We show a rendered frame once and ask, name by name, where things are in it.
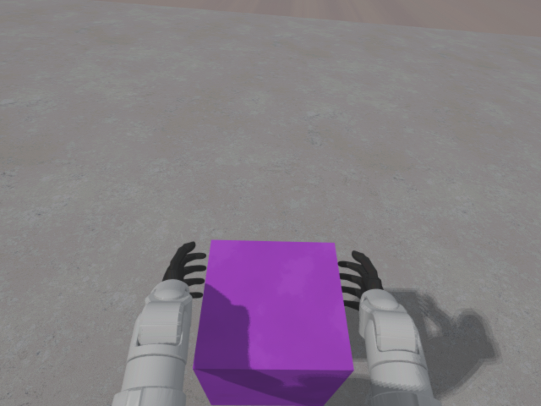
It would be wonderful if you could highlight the right robot forearm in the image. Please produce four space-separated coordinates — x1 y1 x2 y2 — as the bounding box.
358 289 441 406

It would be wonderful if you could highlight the left robot forearm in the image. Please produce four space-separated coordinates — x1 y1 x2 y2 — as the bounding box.
112 279 193 406

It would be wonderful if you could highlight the carton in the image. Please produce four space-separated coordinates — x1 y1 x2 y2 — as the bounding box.
193 240 354 406

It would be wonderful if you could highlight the left robot hand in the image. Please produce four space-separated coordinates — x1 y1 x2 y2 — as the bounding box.
162 242 206 299

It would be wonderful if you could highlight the right robot hand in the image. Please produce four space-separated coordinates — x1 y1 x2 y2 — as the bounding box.
338 250 384 311

